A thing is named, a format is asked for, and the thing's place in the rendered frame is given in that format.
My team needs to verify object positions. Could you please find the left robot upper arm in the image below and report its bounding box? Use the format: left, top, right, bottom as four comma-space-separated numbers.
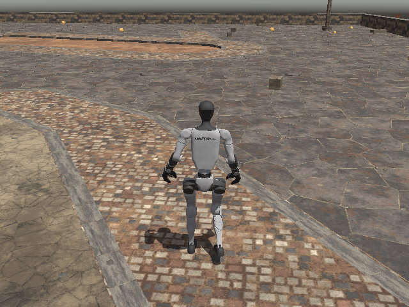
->
172, 128, 193, 162

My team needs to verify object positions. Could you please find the right robot upper arm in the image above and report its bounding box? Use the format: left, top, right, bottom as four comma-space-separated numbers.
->
219, 129, 236, 164

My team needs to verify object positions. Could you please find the left robot shin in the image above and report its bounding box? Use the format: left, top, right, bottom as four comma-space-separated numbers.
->
186, 207, 196, 246

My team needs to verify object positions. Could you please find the robot left hand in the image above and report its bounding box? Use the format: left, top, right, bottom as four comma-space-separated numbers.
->
162, 168, 177, 183

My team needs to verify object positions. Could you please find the robot right hand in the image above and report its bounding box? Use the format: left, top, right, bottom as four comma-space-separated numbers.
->
226, 173, 241, 185

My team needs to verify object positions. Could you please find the robot right forearm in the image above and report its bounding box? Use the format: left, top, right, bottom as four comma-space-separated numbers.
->
229, 154, 240, 176

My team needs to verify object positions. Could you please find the robot left forearm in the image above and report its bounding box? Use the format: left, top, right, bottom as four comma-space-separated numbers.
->
165, 152, 178, 173

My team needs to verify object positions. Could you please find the robot left thigh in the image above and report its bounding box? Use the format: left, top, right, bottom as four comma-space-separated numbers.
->
183, 177, 197, 218

